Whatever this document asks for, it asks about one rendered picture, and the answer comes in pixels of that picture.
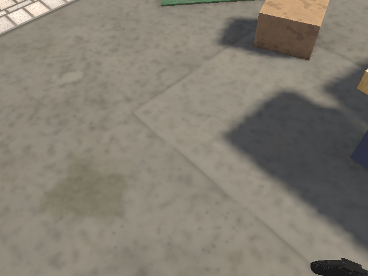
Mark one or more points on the right robot hand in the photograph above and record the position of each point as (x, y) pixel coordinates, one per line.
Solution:
(343, 267)

